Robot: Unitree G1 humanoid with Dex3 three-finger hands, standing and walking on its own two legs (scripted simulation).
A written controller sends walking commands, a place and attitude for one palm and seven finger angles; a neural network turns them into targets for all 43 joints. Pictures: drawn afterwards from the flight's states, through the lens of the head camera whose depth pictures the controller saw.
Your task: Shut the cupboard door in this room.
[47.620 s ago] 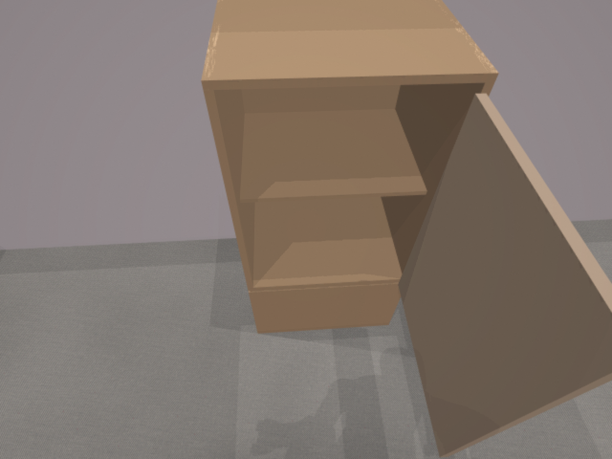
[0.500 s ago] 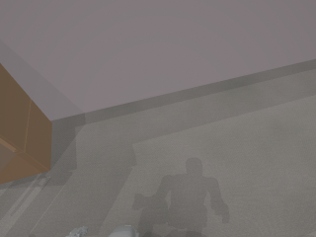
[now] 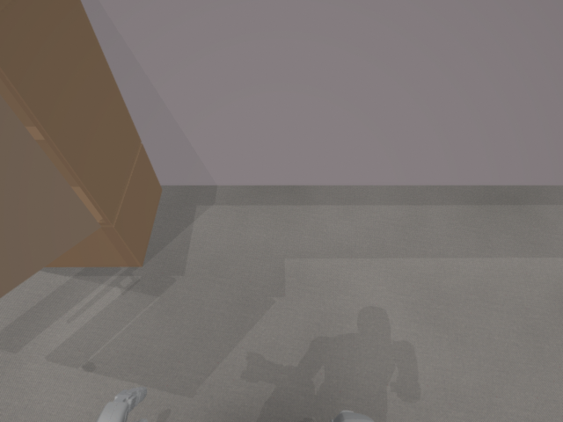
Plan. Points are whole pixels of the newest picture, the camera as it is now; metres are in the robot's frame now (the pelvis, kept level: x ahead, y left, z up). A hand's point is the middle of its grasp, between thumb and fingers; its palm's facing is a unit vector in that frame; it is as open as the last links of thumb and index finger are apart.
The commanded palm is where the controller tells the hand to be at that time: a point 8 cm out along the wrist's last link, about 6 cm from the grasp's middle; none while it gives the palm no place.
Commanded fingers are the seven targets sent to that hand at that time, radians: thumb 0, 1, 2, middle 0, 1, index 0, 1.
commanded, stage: turn to face it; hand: left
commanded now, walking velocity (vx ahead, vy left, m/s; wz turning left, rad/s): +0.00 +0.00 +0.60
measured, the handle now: out of the picture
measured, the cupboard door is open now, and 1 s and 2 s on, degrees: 49 49 49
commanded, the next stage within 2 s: take the last steps up to it in 1.22 s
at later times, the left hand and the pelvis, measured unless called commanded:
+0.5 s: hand out of the picture -0.05 +0.22 -0.18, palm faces +0.38 -0.89 -0.26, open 7.4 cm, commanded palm none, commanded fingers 0.00 0.90 0.90 -0.20 -0.30 -0.20 -0.30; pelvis -0.01 +0.00 -0.01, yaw +20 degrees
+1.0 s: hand out of the picture -0.01 +0.21 -0.15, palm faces +0.57 -0.77 -0.28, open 7.4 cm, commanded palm none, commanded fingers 0.00 0.90 0.90 -0.20 -0.30 -0.20 -0.30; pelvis +0.00 -0.03 -0.01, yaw +37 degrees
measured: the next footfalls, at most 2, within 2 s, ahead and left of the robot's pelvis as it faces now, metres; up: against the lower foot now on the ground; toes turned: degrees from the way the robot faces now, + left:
right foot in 0.06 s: +0.06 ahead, -0.13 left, +0.00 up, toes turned -1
left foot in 0.48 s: -0.01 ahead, +0.11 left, +0.00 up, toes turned +25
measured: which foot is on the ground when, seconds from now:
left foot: down 0.00-0.06, up 0.08-0.46, down 0.48-0.94, up 0.96-1.00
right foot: up 0.00-0.04, down 0.06-0.48, up 0.50-0.92, down 0.94-1.00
